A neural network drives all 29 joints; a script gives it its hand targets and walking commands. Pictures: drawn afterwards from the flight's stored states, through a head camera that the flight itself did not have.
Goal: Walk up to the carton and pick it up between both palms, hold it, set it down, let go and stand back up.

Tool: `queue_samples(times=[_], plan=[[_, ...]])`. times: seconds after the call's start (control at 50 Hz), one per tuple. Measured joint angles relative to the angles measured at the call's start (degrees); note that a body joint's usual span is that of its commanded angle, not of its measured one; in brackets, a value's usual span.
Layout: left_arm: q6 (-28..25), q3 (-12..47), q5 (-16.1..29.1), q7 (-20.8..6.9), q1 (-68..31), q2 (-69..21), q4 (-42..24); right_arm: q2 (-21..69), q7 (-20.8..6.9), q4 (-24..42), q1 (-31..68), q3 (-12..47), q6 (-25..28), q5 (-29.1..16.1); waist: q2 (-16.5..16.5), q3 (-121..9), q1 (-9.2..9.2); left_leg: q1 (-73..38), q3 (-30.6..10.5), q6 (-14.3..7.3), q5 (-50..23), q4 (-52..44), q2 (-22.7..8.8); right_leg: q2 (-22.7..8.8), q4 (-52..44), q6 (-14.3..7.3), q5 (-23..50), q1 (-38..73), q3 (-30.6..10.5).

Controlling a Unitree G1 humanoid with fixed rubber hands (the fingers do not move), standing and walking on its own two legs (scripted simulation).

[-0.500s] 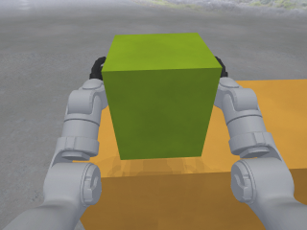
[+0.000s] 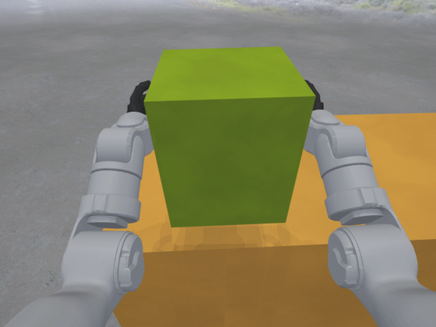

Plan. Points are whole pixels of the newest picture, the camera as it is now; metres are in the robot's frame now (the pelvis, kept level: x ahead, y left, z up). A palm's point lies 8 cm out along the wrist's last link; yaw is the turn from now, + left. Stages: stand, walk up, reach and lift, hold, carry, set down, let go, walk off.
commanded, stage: hold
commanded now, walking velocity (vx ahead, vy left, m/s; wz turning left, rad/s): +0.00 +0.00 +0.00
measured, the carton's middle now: (225, 137) +0.39 +0.01 +0.23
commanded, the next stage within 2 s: set down in 0.60 s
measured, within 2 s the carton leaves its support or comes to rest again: neither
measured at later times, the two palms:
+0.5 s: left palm (138, 122) +0.39 +0.16 +0.26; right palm (311, 120) +0.39 -0.14 +0.26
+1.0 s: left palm (145, 136) +0.41 +0.16 +0.22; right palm (304, 135) +0.41 -0.14 +0.22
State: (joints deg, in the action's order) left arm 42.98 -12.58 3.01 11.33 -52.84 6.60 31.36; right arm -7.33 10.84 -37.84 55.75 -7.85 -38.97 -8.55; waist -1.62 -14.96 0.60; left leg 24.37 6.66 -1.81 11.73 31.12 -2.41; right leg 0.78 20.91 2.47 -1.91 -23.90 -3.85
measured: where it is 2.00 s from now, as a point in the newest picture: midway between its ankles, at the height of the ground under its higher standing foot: outside the picture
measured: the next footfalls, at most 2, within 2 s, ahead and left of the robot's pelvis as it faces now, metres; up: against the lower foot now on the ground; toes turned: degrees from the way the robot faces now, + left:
none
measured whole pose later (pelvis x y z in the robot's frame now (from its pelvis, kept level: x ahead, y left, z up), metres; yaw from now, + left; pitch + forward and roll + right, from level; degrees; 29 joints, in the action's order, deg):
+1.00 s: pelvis +0.00 +0.00 +0.00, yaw +0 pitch +5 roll -2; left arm 28.5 -12.6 0.3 9.8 -54.0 6.3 48.4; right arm -7.2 9.5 -56.6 57.6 -7.9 -23.4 -8.5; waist -1.6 -14.7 0.6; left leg 24.4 6.6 -1.8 12.0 31.1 -2.4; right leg 0.8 20.9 2.5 -2.3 -23.9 -3.8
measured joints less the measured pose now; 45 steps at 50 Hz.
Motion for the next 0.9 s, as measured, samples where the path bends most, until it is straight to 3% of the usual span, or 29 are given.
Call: queue_samples(times=[0.6, 0.66, 0.74, 0.9], plan=[[0.0, 0.0, 0.0, 0.0, 0.0, 0.0, 0.0, 0.0, 0.0, 0.0, 0.0, 0.0, 0.0, 0.0, 0.0, 0.0, 0.0, 0.0, 0.0, 0.0, 0.0, 0.0, 0.0, 0.0, 0.0, 0.0, 0.0, 0.0, 0.0], [0.0, 0.0, -1.6, -0.9, -0.4, 0.0, 1.2, 0.0, 0.0, -1.6, 0.5, 0.0, 0.3, 0.0, 0.0, 0.0, 0.0, 0.0, 0.0, 0.0, 0.0, 0.0, 0.0, 0.0, 0.0, 0.0, 0.0, 0.0, 0.0], [-1.2, 0.0, -2.6, -1.2, -0.8, 0.0, 3.8, 0.0, -0.5, -5.8, 1.3, 0.0, 2.7, 0.0, 0.0, 0.0, 0.0, 0.0, 0.0, 0.0, 0.0, 0.0, 0.0, 0.0, 0.0, 0.0, 0.0, 0.0, 0.0], [-10.6, 0.0, -2.7, -1.4, -1.2, -0.1, 13.3, 0.0, -1.2, -15.6, 2.1, 0.0, 12.1, 0.0, 0.0, 0.0, 0.0, 0.0, 0.0, 0.0, 0.1, 0.0, 0.0, 0.0, 0.0, 0.0, -0.2, 0.0, 0.0]])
